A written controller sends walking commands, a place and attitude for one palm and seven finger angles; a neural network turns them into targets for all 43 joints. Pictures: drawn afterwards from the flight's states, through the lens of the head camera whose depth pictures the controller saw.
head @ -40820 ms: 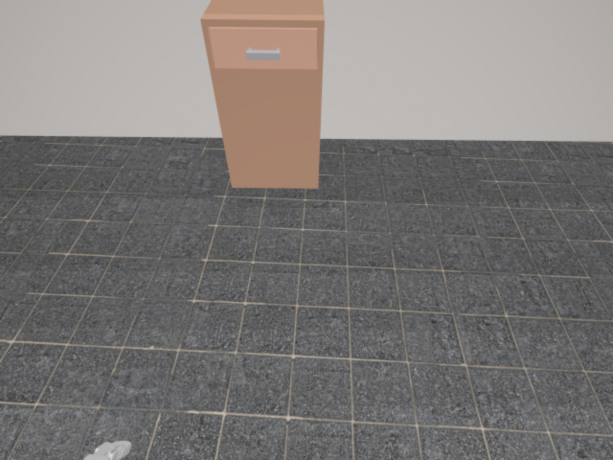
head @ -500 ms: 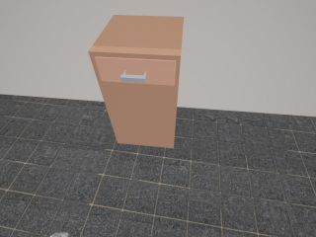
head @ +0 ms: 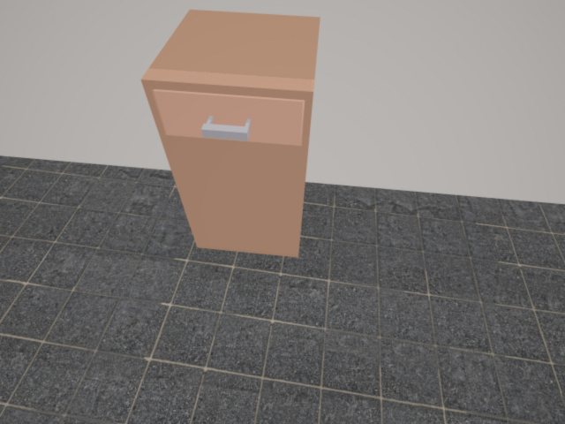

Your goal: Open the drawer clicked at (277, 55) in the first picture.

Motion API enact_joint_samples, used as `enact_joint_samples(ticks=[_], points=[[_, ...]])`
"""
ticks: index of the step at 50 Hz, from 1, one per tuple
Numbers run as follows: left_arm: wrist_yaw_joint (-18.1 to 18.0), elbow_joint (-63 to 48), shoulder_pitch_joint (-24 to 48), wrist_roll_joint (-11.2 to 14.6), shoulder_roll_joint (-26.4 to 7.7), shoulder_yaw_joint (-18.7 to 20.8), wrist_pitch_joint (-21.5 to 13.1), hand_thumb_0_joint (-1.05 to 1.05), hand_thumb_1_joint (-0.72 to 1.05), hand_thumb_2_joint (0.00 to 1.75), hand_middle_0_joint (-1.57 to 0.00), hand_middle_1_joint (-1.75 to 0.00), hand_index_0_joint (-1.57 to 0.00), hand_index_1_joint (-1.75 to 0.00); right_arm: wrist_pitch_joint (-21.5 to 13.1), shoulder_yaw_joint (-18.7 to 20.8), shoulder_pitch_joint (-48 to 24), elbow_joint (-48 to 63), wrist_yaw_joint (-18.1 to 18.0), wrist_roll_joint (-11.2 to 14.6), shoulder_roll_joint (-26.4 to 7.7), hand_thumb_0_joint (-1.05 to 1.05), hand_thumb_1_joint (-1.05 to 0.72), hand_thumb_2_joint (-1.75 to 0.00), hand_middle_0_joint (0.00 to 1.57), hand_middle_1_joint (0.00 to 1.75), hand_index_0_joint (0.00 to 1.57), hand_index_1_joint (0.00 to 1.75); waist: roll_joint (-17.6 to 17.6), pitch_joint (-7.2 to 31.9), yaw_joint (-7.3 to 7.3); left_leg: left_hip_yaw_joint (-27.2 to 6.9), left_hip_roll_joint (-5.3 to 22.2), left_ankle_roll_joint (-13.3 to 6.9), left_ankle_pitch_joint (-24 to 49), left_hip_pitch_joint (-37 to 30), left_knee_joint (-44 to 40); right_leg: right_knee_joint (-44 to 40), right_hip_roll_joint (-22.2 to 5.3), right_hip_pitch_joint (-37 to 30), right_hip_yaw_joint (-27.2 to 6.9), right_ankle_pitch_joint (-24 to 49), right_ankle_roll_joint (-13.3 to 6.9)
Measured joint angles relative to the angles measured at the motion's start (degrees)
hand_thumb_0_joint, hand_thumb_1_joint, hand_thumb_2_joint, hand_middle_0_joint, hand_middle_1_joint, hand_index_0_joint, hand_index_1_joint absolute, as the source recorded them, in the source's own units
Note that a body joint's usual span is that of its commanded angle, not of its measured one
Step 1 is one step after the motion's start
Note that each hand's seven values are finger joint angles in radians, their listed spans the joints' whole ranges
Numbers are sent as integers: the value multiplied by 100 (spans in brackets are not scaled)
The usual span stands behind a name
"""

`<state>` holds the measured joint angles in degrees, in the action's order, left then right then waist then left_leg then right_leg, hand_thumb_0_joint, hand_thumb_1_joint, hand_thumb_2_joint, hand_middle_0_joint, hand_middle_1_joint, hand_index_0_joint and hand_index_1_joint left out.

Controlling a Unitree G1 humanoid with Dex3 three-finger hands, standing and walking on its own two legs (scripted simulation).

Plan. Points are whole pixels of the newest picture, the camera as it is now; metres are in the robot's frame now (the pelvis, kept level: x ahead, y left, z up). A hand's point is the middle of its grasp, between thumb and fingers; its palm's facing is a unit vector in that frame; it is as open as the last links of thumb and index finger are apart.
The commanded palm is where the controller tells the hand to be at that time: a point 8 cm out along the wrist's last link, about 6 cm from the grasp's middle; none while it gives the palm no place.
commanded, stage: look to check the result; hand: left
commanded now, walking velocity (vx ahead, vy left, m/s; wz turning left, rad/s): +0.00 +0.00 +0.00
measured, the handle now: (227, 126) +0.82 +0.18 -0.10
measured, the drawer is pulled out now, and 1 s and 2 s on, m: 0.00 0.00 0.00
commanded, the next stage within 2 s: take the last steps up to it in 0.32 s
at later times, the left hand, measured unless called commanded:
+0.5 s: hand out of the picture +0.09 +0.24 -0.16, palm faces -0.02 -0.94 -0.35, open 7.3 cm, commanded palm none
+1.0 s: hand (185, 402) +0.18 +0.18 -0.19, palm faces -0.01 -0.99 -0.17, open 7.3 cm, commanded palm none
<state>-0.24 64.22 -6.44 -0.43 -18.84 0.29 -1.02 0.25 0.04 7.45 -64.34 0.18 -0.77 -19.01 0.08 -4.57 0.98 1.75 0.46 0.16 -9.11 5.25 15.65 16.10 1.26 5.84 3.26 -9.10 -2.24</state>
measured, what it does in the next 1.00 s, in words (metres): walks ahead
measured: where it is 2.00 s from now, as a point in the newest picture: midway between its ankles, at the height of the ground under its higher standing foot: (299, 398)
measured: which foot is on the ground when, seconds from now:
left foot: down 0.00-1.00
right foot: down 0.00-0.78, up 0.80-1.00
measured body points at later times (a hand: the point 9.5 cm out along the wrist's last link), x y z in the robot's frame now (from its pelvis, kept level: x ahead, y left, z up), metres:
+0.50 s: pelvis +0.01 -0.01 +0.00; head +0.04 -0.01 +0.45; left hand +0.10 +0.29 -0.13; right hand +0.09 -0.30 -0.14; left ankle -0.01 +0.12 -0.75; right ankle +0.00 -0.09 -0.75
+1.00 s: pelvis +0.13 +0.00 -0.02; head +0.18 +0.00 +0.43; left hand +0.18 +0.23 -0.18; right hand -0.01 -0.19 -0.16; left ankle -0.01 +0.12 -0.75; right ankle +0.17 -0.12 -0.73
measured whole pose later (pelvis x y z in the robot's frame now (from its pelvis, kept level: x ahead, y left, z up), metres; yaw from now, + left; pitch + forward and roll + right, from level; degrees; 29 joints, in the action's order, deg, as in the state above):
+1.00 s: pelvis +0.13 +0.00 -0.02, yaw +1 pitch +0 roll -1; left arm 1.4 60.2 -9.2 -0.7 -9.9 2.7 0.3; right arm -2.4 0.0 28.1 -68.5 -1.9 -2.0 -5.4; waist -1.1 -6.7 2.5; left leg 1.9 2.4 0.7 -25.1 -0.3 25.1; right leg 42.5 -2.2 24.0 6.0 -19.5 -2.6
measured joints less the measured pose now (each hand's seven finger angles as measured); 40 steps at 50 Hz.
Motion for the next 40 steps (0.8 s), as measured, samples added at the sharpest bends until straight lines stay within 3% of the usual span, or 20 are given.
enact_joint_samples(ticks=[26,37,40], points=[[-62,-65,33,3,6,18,-25,0,91,90,-20,-30,-20,-30,5,4,-144,76,-24,-12,24,1,-91,-90,20,30,20,30,-47,128,-37,-24,63,64,-134,-61,39,-17,64,-88,18,-113,-46],[33,7,-743,-19,529,96,98,0,91,90,-20,-29,-20,-30,47,-36,675,-76,32,-98,678,1,-91,-90,20,30,20,29,23,322,-52,28,190,3,-1166,261,1319,792,113,3,71,-909,-23],[50,100,-919,-4,629,125,147,0,91,90,-20,-29,-20,-30,-129,-23,898,-68,-16,-125,926,1,-91,-90,20,30,20,29,208,237,-59,190,61,-72,-1307,121,1271,1858,-53,428,4,-1293,3]])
